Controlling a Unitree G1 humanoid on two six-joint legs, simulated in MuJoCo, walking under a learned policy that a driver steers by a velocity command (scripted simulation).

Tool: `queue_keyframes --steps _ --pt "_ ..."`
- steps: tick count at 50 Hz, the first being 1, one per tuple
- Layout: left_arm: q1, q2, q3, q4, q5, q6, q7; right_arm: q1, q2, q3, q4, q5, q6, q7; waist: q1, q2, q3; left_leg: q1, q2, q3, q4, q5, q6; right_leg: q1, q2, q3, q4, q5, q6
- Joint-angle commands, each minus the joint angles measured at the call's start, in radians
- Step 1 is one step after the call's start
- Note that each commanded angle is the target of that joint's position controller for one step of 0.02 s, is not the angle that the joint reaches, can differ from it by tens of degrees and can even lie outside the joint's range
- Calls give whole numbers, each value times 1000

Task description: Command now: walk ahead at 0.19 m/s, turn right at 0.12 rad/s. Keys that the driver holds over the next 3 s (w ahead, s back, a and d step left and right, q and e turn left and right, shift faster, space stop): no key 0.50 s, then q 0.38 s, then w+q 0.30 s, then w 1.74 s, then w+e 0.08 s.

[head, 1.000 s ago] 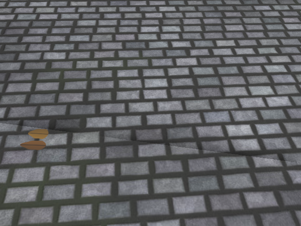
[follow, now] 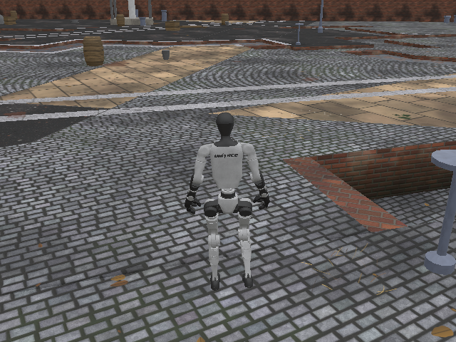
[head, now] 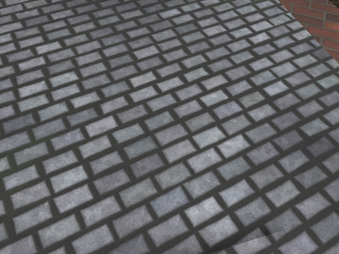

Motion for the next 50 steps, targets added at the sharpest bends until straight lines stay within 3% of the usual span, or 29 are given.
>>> queue_keyframes --steps 1,5,8,10,11,12,13,14,15,19,26,30,32,34,36,37,39,41,42,43,44,45,46,47,48,50 --pt "73 19 6 -47 4 4 8 -59 -126 -22 -36 -4 -4 -7 50 171 -138 89 231 -139 -112 752 180 76 -49 -14 -183 90 24" --pt "11 34 8 -48 2 14 10 -36 -153 -26 1 11 20 -16 20 161 -175 108 237 -116 -114 621 172 174 -46 -27 -367 239 22" --pt "-35 41 14 -55 6 23 10 -43 -143 -18 21 16 35 -16 15 149 -132 89 236 -140 -105 377 157 230 -41 -35 -502 271 -1" --pt "-47 47 17 -57 19 20 11 -29 -115 -5 38 24 40 -15 26 122 -102 57 191 -145 -79 168 94 324 -48 -25 -666 410 -34" --pt "-50 83 23 -68 26 18 17 -3 -94 4 43 9 37 -15 10 72 -114 22 154 -131 -44 51 48 393 -116 44 -659 570 -59" --pt "-67 134 34 -76 20 22 23 79 -92 3 57 -5 32 -11 -50 -28 -125 -32 81 -82 -24 -100 11 446 -163 81 -605 643 -100" --pt "-84 94 29 -66 11 26 18 88 -69 11 67 -3 36 -13 -48 -84 -132 5 52 -36 -32 -142 -16 392 -143 67 -601 472 -114" --pt "-98 54 23 -71 10 26 9 29 -88 9 65 0 44 -16 -14 -56 -84 14 46 -25 -18 -125 -29 336 -104 54 -609 383 -97" --pt "-99 41 18 -68 17 24 6 -1 -93 7 62 3 52 -21 -6 -38 -66 13 49 -24 -6 -98 -30 314 -92 46 -610 385 -82" --pt "-80 48 20 -53 14 5 3 1 -102 5 75 4 69 -28 -7 -22 -75 54 66 -37 21 17 -25 317 -78 30 -573 514 -72" --pt "-90 45 21 -29 11 6 8 -18 -99 3 120 15 83 -35 -7 24 -82 78 73 -49 36 71 -30 343 -68 15 -556 552 -75" --pt "-72 98 48 -24 6 18 36 -75 -150 -16 90 33 94 -40 10 34 -76 2 65 -81 98 120 -8 371 -80 -7 -533 538 -95" --pt "-44 108 57 -17 6 27 47 -78 -143 -22 77 36 102 -43 16 6 -85 -41 50 -82 164 91 -9 376 -128 23 -555 536 -128" --pt "-13 124 64 -8 10 29 52 -69 -127 -25 61 34 113 -44 20 -63 -103 -93 28 -52 277 -7 -29 391 -235 115 -619 553 -195" --pt "-76 122 60 -28 13 23 58 -40 -122 -33 53 32 128 -40 7 -155 -111 -124 28 -20 484 -390 -43 347 -375 215 -678 610 -281" --pt "-89 126 59 -32 17 16 58 -53 -130 -38 41 34 137 -37 15 -133 -94 -152 56 -38 560 -483 -45 323 -407 224 -703 620 -300" --pt "-172 156 67 -34 4 5 57 -28 -121 -39 33 39 150 -32 -24 -90 -82 -89 103 -50 480 -413 -39 255 -367 126 -701 573 -238" --pt "-233 157 67 -28 -13 13 54 49 -123 -47 60 35 154 -22 -65 -92 -104 59 64 24 294 -199 -30 198 -294 -6 -637 522 -173" --pt "-225 138 63 -17 -20 21 53 87 -126 -54 74 30 154 -16 -74 -70 -106 126 25 52 186 -106 -15 168 -251 -69 -564 423 -135" --pt "-155 97 56 10 -15 31 48 99 -152 -65 70 22 151 -13 -56 54 -71 186 37 -39 51 -1 19 77 -181 -159 -402 235 -66" --pt "-127 39 38 -17 27 42 46 83 -292 -91 22 18 141 -29 -8 379 -31 251 322 -493 -67 328 148 -194 -42 -220 -68 -215 44" --pt "-224 50 39 -61 18 32 49 121 -310 -83 -1 -28 112 -17 -71 330 -114 170 407 -681 -169 151 301 -212 9 -23 90 -271 23" --pt "-230 95 51 -61 -5 24 48 90 -284 -80 -8 -22 86 -14 -47 216 -81 181 369 -651 -202 -186 286 -262 -18 18 122 -173 -1" --pt "-224 128 64 -47 -11 13 43 51 -246 -72 -14 10 73 -19 -27 160 -34 178 321 -607 -227 -475 221 -307 -49 25 79 -45 -25" --pt "-213 140 73 -20 -6 7 45 21 -221 -63 -21 29 69 -28 -16 145 -9 182 299 -585 -242 -553 174 -316 -67 21 48 42 -28" --pt "-214 126 73 -11 2 -13 37 42 -205 -54 -20 31 64 -47 -15 160 -5 191 254 -535 -274 -491 139 -276 -63 21 -17 178 -21"
Next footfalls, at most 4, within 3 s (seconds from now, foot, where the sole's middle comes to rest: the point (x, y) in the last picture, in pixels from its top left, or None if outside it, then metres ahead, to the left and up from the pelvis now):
0.22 right None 0.13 -0.15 -0.78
1.50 right None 0.37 -0.02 -0.78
1.98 left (86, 224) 0.58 0.32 -0.78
2.50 right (120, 150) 0.94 0.22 -0.78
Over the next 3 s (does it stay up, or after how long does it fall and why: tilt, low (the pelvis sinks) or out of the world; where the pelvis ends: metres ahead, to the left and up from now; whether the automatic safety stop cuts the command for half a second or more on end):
stays up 0.98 0.37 -0.01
